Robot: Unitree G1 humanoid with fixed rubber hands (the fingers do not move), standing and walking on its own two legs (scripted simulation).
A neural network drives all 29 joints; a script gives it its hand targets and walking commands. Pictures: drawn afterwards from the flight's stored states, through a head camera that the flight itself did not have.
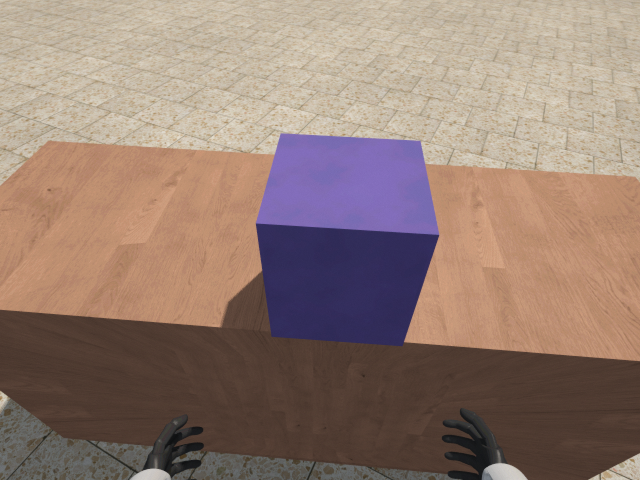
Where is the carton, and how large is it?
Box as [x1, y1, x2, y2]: [256, 133, 438, 345]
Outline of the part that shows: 281,133 256,221 271,335 281,337 402,345 438,237 438,230 420,141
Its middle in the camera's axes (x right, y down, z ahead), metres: +0.03 +0.00 +0.60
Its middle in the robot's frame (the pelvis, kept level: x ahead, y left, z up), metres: +0.45 -0.03 +0.04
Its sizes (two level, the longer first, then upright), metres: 0.210 0.200 0.250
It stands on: a pedestal, 0.70 m high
